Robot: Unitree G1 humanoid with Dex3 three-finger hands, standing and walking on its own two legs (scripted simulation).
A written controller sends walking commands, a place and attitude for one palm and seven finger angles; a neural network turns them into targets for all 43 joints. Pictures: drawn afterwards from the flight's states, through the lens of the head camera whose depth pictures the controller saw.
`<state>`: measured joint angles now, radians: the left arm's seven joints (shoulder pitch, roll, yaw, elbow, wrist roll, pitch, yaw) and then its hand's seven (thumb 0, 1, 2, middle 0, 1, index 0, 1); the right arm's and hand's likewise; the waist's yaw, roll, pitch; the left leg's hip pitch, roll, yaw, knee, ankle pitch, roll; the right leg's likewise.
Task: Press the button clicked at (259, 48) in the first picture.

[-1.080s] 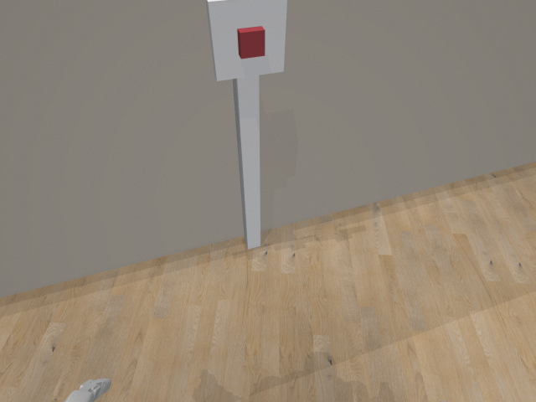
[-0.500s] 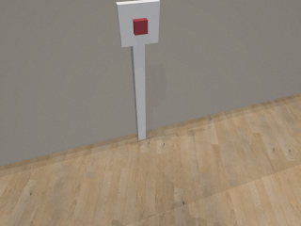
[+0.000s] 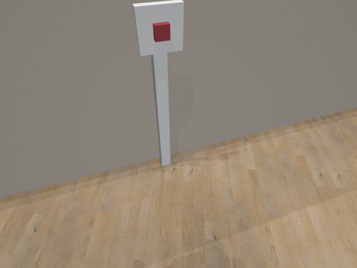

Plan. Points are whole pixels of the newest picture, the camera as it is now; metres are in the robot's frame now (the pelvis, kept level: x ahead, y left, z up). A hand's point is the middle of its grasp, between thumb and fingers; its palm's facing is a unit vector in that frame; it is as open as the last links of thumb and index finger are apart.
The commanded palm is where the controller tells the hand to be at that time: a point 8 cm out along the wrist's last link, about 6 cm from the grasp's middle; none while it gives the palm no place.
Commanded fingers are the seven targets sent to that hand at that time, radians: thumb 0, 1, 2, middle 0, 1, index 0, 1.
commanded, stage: look at it before walking up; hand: left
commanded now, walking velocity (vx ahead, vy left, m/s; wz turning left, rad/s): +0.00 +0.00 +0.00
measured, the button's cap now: (161, 31) +0.86 +0.11 +0.14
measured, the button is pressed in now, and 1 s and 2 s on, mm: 0 0 0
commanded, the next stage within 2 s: walk to a spot facing it in 0.36 s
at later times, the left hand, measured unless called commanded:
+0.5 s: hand out of the picture +0.08 +0.25 -0.16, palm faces -0.04 -0.94 -0.33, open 7.4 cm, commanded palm none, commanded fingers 0.00 0.90 0.90 -0.20 -0.30 -0.20 -0.30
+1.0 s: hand out of the picture +0.06 +0.15 -0.17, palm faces -0.19 -0.95 -0.27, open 7.4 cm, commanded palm none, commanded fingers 0.00 0.90 0.90 -0.20 -0.30 -0.20 -0.30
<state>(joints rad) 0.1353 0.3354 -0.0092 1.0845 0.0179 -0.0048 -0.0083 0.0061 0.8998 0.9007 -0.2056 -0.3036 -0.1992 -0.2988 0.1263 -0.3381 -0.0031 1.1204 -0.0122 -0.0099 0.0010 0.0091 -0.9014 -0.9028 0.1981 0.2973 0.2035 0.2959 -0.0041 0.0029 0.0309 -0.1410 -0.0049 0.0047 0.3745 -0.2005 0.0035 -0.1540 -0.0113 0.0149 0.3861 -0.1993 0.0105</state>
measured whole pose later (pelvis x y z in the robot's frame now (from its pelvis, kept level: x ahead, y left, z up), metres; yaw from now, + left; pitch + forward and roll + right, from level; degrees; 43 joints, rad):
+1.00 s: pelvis -0.01 -0.04 -0.01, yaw -14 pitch -1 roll +2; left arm 0.26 0.19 0.04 0.94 0.02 0.03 0.00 0.00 0.90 0.90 -0.20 -0.30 -0.20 -0.30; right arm 0.14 -0.24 -0.06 0.98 -0.02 0.06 -0.01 0.01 -0.90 -0.90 0.20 0.30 0.20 0.30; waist 0.03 0.03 0.10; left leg -0.46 0.05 0.02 1.10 -0.41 -0.05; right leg -0.31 0.05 0.01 0.59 -0.27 -0.07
